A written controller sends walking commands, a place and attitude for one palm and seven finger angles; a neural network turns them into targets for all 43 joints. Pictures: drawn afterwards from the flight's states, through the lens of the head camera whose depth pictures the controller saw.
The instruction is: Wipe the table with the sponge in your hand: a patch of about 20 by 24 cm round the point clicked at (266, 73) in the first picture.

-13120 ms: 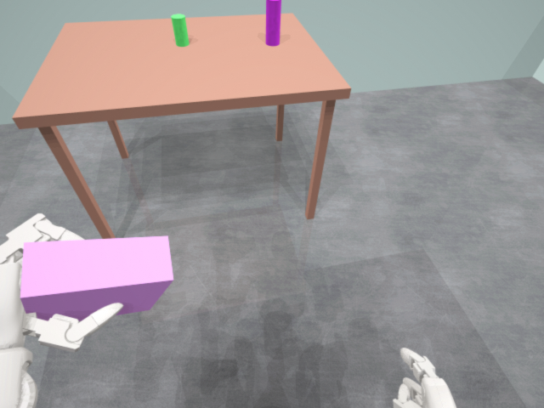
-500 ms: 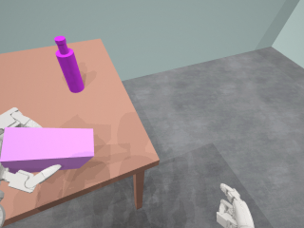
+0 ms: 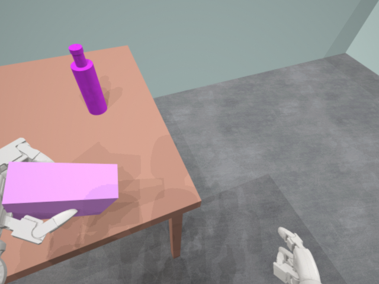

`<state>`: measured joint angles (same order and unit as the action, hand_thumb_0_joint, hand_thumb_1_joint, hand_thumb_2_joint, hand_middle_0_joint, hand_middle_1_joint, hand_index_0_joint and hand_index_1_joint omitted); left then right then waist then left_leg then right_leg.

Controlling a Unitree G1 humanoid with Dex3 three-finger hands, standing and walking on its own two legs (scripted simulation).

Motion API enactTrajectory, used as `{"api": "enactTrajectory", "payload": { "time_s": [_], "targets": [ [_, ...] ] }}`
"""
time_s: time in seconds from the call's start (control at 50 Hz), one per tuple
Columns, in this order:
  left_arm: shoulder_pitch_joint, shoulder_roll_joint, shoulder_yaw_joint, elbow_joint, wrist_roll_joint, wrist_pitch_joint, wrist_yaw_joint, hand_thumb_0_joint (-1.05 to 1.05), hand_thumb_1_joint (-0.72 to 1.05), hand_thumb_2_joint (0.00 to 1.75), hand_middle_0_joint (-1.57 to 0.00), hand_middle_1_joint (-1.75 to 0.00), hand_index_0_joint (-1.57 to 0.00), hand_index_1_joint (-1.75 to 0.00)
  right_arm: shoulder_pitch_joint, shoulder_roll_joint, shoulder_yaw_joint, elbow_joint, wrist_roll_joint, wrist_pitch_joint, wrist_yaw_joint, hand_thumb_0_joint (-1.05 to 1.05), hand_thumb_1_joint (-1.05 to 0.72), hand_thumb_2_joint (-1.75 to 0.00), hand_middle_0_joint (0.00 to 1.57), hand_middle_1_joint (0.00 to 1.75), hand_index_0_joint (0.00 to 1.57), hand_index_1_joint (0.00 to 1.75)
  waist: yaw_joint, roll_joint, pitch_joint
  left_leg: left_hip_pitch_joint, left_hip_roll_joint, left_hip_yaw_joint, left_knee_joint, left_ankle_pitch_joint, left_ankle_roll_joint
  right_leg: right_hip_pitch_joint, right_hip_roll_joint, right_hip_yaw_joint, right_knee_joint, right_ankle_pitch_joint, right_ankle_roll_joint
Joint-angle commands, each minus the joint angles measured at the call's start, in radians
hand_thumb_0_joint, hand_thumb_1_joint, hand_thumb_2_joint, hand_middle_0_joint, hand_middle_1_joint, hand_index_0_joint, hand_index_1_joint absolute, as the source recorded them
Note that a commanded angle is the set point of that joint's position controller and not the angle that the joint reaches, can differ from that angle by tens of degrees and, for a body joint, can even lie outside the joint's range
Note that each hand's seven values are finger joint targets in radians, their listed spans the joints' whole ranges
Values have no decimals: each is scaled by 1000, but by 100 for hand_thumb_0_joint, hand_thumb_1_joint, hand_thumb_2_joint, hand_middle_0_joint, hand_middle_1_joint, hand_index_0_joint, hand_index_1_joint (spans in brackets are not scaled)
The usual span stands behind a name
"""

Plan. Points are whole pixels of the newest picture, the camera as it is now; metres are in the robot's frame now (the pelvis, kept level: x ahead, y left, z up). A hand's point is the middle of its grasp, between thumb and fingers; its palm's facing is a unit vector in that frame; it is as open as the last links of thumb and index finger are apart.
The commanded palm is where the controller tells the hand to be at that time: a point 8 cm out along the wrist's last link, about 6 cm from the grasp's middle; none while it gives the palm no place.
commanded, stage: shuffle to correct the standing spot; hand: left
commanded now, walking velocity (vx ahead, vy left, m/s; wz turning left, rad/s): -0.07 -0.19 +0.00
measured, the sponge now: (79, 193) +0.23 +0.19 +0.13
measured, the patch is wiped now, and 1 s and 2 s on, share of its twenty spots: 0.00 0.00 0.00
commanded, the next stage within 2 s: come to a stop and stand still in 0.94 s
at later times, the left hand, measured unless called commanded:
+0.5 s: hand (37, 199) +0.21 +0.24 +0.15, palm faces +0.30 -0.87 -0.40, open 9.5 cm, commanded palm +0.15 +0.28 +0.18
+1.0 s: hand (42, 196) +0.21 +0.23 +0.16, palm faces +0.30 -0.87 -0.38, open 9.5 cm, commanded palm +0.16 +0.28 +0.18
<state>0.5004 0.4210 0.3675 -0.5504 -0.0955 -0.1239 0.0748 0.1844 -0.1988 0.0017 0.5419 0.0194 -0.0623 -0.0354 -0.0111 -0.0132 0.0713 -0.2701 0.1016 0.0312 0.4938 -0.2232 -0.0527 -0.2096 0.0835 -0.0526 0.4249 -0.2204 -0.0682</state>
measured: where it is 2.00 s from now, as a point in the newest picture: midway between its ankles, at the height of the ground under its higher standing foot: outside the picture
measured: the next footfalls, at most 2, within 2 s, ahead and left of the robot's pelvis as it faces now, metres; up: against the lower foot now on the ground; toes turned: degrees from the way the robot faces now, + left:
none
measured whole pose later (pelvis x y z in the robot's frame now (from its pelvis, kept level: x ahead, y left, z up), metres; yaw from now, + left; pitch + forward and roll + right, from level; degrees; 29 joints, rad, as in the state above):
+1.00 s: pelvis +0.00 +0.00 +0.00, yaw +0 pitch +0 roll -1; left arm 0.49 0.40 0.33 -0.52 -0.11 -0.09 0.10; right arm 0.19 -0.20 0.01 0.55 0.02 -0.05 -0.03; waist -0.01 0.01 0.04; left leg -0.26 0.10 0.03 0.48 -0.21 -0.05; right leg -0.20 0.08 -0.06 0.42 -0.22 -0.07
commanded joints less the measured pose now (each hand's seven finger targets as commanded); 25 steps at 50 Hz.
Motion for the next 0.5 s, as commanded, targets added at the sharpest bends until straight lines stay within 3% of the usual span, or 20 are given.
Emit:
{"api": "enactTrajectory", "payload": {
  "time_s": [0.0,0.04,0.06,0.08,0.26,0.28,0.34,0.36,0.38,0.46,0.48],
  "targets": [
    [-46,160,125,-224,-10,-73,22,0,10,130,-120,-160,-120,-160,-79,-124,-48,-153,6,-56,-15,0,-90,-90,20,30,20,30,5,91,-188,89,78,-60,-50,116,74,24,-168,118,-75,214,56],
    [-41,153,118,-218,-11,-72,21,0,10,130,-120,-160,-120,-160,-76,-123,-48,-153,7,-59,-14,0,-90,-90,20,30,20,30,5,71,-179,85,75,-60,-44,101,74,19,-171,123,-82,208,54],
    [-45,173,133,-229,-9,-71,28,0,10,130,-120,-160,-120,-160,-84,-123,-46,-149,9,-59,-16,0,-90,-90,20,30,20,30,5,89,-191,97,72,-66,-57,101,73,19,-168,121,-74,201,51],
    [-44,149,114,-223,-11,-72,27,0,10,130,-120,-160,-120,-160,-78,-121,-44,-149,5,-58,-16,0,-90,-90,20,30,20,30,3,81,-189,89,77,-64,-60,99,75,25,-165,110,-75,193,55],
    [-37,165,124,-208,-10,-64,34,0,10,130,-120,-160,-120,-160,-84,-123,-43,-144,9,-58,-14,0,-90,-90,20,30,20,30,4,90,-175,82,73,-76,-80,51,76,8,-162,119,-81,149,52],
    [-42,140,104,-203,-11,-65,31,0,10,130,-120,-160,-120,-160,-82,-119,-41,-145,7,-56,-14,0,-90,-90,20,30,20,30,3,79,-171,73,77,-73,-83,26,79,7,-158,110,-86,129,56],
    [-51,145,106,-189,-11,-62,31,0,10,130,-120,-160,-120,-160,-76,-121,-45,-145,9,-58,-12,0,-90,-90,20,30,20,30,4,51,-161,71,70,-68,-64,16,78,-7,-164,127,-99,126,51],
    [-55,158,113,-199,-12,-58,35,0,10,130,-120,-160,-120,-160,-88,-122,-43,-143,10,-56,-13,0,-90,-90,20,30,20,30,2,82,-166,84,67,-68,-72,15,77,-14,-165,129,-95,122,49],
    [-68,130,90,-201,-12,-61,33,0,10,130,-120,-160,-120,-160,-82,-118,-39,-142,7,-55,-12,0,-90,-90,20,30,20,30,1,72,-167,70,69,-75,-84,-1,79,-4,-159,116,-93,105,51],
    [-64,162,110,-214,-10,-56,39,0,10,130,-120,-160,-120,-160,-88,-121,-42,-145,10,-56,-11,0,-90,-90,20,30,20,30,3,88,-177,87,68,-78,-80,31,79,2,-160,120,-87,131,47],
    [-65,137,91,-217,-11,-58,37,0,10,130,-120,-160,-120,-160,-86,-118,-40,-147,7,-55,-10,0,-90,-90,20,30,20,30,3,85,-185,87,73,-77,-83,34,82,8,-156,113,-83,133,51]
  ]
}}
